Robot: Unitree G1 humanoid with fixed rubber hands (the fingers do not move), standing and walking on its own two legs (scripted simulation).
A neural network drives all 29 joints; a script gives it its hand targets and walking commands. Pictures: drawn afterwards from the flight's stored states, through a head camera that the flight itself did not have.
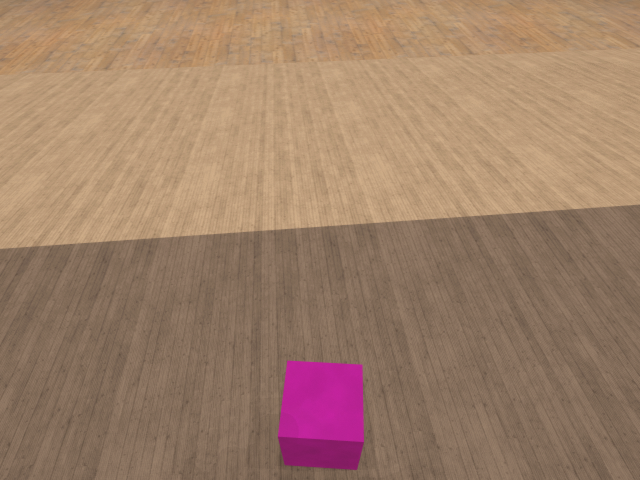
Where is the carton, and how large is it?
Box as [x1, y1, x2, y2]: [278, 361, 363, 469]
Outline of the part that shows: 287,361 278,431 278,439 284,463 291,465 356,469 363,443 361,365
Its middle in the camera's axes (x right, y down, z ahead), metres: +0.01 +0.49 +1.10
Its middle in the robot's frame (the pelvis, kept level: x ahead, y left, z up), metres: +0.46 +0.02 -0.66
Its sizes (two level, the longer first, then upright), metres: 0.210 0.200 0.250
